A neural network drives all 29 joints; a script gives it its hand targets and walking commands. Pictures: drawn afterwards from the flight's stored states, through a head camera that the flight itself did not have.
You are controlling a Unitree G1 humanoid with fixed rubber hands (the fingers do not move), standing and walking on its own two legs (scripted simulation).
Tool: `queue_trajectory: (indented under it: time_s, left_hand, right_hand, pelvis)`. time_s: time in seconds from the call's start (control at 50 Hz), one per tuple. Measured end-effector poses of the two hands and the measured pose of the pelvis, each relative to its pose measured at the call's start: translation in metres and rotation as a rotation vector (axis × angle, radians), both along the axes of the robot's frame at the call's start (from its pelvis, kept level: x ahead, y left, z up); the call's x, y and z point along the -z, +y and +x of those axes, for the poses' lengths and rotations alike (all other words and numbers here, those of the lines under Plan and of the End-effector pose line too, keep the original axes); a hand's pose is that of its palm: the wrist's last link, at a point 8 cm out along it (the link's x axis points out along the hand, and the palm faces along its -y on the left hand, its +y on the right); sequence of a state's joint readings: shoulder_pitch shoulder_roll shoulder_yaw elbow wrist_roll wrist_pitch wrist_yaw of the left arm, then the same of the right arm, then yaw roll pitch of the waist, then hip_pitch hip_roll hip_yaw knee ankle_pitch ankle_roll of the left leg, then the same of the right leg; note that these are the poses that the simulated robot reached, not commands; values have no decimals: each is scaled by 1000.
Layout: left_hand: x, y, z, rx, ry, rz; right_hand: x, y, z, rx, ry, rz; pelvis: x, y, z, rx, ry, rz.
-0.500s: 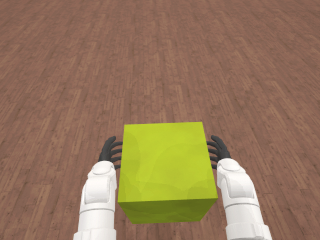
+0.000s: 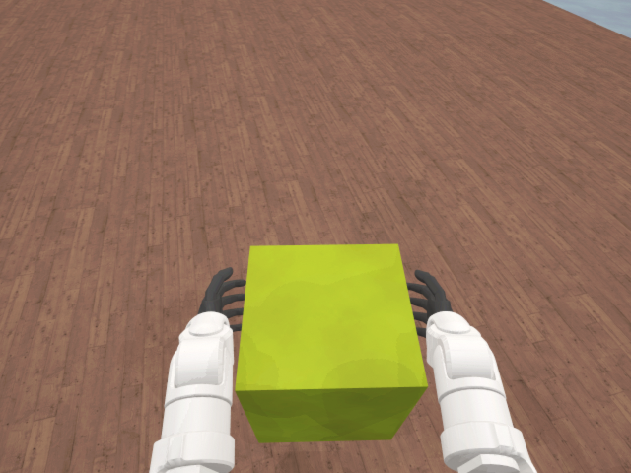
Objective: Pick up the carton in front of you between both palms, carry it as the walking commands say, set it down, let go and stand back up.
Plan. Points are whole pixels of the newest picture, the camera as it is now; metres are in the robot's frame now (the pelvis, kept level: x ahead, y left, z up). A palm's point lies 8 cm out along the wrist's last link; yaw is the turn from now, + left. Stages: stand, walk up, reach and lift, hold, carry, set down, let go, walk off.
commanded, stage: hold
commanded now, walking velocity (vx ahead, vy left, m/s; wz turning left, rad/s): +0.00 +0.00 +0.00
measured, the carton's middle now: (324, 348) +0.30 +0.00 -0.05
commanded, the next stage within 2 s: set down in 0.28 s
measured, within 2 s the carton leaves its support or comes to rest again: neither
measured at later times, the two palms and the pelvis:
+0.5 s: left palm (212, 310) +0.32 +0.16 +0.03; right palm (428, 316) +0.31 -0.14 +0.03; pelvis +0.00 +0.01 +0.00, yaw -1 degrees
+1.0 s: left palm (224, 358) +0.35 +0.17 -0.18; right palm (387, 351) +0.36 -0.12 -0.18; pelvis -0.03 -0.01 -0.09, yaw -2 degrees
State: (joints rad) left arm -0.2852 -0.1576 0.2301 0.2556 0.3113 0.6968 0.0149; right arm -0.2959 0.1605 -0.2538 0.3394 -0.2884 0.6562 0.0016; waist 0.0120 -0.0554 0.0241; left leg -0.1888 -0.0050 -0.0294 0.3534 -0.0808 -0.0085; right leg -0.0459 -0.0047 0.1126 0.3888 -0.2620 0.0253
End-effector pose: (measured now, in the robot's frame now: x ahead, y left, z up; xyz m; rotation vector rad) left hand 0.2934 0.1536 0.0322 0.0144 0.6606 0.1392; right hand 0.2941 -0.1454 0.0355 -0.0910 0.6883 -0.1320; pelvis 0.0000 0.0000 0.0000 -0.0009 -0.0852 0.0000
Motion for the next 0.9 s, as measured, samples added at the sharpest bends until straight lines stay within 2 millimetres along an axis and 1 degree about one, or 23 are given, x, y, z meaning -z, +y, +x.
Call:
queue_trajectory:
  time_s: [0.08,0.18,0.36,0.46,0.54,0.6,0.66,0.72,0.78,0.84,0.9]
  left_hand:
    - [-2,7,1,6,-4,-9]
    - [-3,10,4,17,-9,-16]
    - [-4,8,10,23,-10,-22]
    - [1,6,18,-4,1,-37]
    - [13,8,29,-27,15,-44]
    - [28,11,38,-35,25,-42]
    - [52,15,43,-44,37,-31]
    - [84,18,43,-52,47,-16]
    - [121,20,42,-62,50,-10]
    - [157,21,41,-75,45,-20]
    - [184,20,43,-87,20,-30]
  right_hand:
    - [-1,7,0,3,-1,-2]
    - [-3,9,-1,13,-2,1]
    - [-3,7,1,24,1,5]
    - [4,7,10,26,15,7]
    - [16,9,24,21,31,4]
    - [31,12,36,5,42,-4]
    - [54,16,46,-16,56,-11]
    - [86,20,52,-37,65,-15]
    - [123,22,54,-47,69,-8]
    - [159,22,55,-41,64,12]
    - [187,21,58,-31,40,34]
  pelvis:
    - [0,8,-1,5,2,-1]
    - [0,15,0,11,2,-1]
    - [0,15,2,18,0,3]
    - [2,10,2,18,10,7]
    - [6,4,0,14,40,8]
    - [10,-2,-3,9,83,5]
    - [15,-7,-5,2,153,-2]
    - [23,-11,-9,-7,245,-12]
    - [33,-14,-13,-12,349,-21]
    - [47,-15,-17,-8,460,-29]
    - [65,-16,-21,4,563,-29]
